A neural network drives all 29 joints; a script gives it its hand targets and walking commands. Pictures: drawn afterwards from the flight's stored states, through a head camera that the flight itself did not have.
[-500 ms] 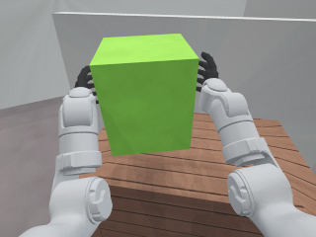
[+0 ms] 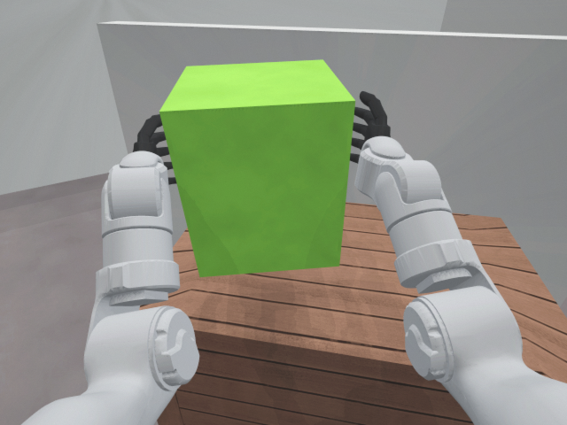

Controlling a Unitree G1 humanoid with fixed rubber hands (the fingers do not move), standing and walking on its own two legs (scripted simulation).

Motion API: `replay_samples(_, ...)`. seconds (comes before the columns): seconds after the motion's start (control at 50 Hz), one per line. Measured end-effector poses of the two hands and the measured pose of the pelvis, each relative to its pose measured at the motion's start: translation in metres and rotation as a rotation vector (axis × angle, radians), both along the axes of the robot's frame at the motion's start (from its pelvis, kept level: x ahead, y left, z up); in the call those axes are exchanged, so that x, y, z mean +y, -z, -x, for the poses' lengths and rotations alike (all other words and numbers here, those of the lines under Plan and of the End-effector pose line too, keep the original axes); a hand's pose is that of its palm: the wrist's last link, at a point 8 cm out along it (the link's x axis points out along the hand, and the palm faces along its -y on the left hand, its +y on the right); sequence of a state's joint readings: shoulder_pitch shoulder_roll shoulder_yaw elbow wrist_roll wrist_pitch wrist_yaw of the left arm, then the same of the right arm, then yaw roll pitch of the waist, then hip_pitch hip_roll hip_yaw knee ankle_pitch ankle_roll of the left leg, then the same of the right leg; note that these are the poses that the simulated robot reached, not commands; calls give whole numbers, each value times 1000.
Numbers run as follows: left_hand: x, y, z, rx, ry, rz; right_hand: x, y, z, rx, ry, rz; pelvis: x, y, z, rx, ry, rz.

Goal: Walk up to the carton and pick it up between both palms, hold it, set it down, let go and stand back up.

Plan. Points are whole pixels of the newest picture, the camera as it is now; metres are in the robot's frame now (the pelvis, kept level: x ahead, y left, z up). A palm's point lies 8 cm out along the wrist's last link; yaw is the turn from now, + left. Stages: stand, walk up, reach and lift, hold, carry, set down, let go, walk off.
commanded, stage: hold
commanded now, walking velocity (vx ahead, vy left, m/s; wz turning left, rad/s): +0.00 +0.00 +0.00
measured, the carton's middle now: (262, 166) +0.43 -0.01 +0.25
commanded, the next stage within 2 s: set down in 1.28 s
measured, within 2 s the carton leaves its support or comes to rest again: neither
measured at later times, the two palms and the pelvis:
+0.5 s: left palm (154, 166) +0.37 +0.13 +0.29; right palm (380, 152) +0.35 -0.16 +0.30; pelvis +0.00 +0.00 +0.00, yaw +0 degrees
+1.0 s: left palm (146, 171) +0.37 +0.14 +0.28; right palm (371, 150) +0.35 -0.15 +0.30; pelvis +0.00 +0.00 +0.00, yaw +1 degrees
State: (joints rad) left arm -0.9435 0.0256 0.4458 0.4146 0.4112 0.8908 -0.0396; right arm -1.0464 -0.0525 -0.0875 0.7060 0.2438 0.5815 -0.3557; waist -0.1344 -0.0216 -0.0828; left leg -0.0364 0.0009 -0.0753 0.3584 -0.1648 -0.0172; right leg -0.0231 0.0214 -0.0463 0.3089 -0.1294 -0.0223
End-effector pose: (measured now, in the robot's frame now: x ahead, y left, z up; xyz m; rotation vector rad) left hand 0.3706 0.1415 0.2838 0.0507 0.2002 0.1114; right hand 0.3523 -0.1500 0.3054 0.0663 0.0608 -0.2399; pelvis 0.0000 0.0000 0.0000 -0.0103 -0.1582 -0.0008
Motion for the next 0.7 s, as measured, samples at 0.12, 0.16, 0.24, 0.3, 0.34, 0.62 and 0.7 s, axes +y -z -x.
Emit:
replay_samples(0.12, 3, -1, 0, -11, -11, -17, 3, 0, -1, -8, -12, -9, 0, 0, 0, -3, -7, 4)
replay_samples(0.16, 2, 1, -1, -6, -4, -19, 2, 2, -1, -3, -8, -7, 0, 0, -1, -7, -9, 4)
replay_samples(0.24, 0, 4, -1, -3, 4, -19, 0, 5, 0, -1, 0, -4, 1, 0, -1, -6, -8, 4)
replay_samples(0.3, -3, 3, 2, -23, 1, -23, -3, 5, 2, -19, 3, -8, 2, 0, -2, -7, -6, 5)
replay_samples(0.34, -4, 2, 3, -28, 0, -21, -4, 5, 4, -24, 3, -8, 2, 1, -2, -13, -4, 6)
replay_samples(0.62, -6, -6, 1, -7, 1, -16, -6, 0, 3, -5, 0, -6, 2, 0, 0, -9, 4, 1)
replay_samples(0.7, -3, -5, 1, -8, 2, -14, -3, -1, 2, -6, 1, 4, 0, 0, -1, -1, -1, 0)
